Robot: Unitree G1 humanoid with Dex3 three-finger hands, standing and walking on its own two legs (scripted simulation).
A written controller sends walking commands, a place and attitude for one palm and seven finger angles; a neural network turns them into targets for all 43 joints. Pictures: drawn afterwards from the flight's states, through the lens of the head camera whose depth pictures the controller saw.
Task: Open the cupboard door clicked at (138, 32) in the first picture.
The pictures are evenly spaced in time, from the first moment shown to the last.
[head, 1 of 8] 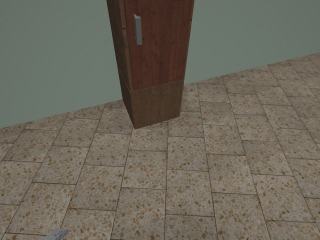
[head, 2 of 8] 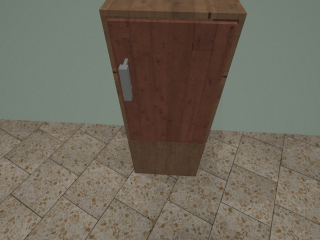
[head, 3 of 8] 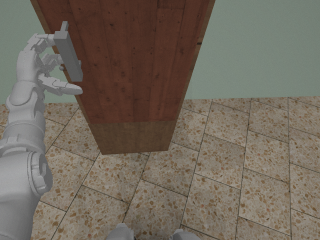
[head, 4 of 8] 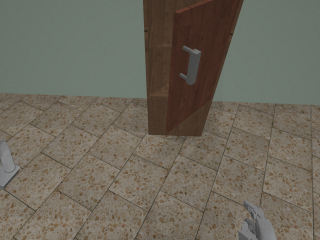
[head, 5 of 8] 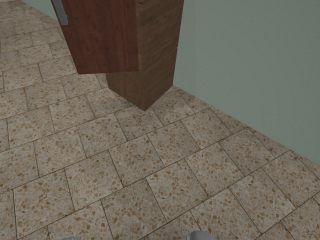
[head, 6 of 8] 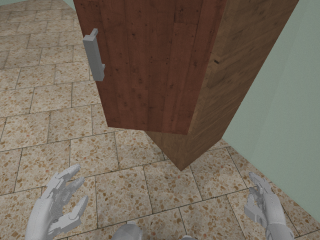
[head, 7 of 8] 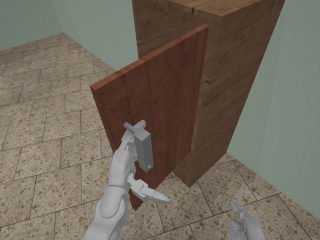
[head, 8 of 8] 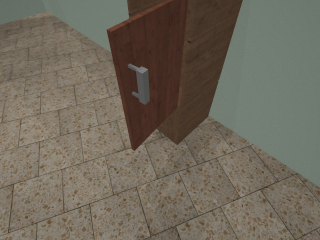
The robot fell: no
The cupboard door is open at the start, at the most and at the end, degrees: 0 97 97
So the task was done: yes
